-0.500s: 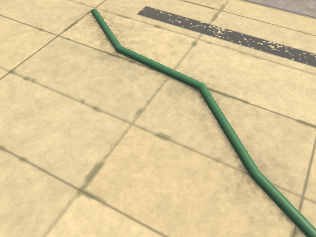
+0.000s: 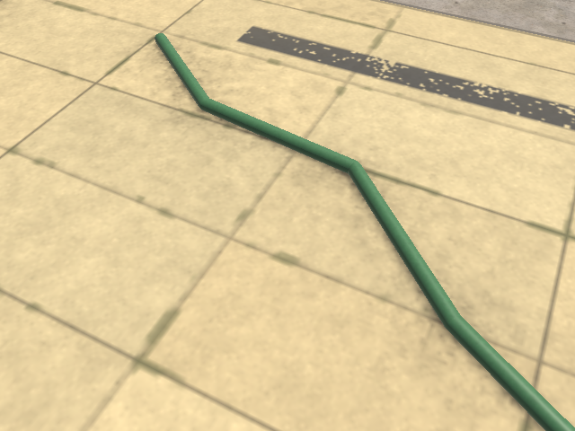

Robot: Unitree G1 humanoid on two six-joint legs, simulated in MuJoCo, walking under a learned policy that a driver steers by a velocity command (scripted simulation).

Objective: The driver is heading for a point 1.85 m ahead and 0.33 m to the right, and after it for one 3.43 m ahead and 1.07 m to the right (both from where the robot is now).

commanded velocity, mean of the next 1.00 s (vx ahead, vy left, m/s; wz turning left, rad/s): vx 0.10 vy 0.00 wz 0.00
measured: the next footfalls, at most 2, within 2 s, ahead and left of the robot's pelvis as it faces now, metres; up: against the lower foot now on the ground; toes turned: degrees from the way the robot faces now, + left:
right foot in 1.36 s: +0.44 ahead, -0.04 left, +0.00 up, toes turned -4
left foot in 1.78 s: +0.44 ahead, +0.15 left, +0.00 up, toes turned +1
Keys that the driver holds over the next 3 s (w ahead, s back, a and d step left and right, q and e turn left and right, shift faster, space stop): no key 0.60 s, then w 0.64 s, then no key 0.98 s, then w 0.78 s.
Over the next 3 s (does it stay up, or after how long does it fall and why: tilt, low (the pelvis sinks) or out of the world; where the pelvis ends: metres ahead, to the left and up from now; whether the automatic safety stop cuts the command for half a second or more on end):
stays up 0.68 0.09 -0.01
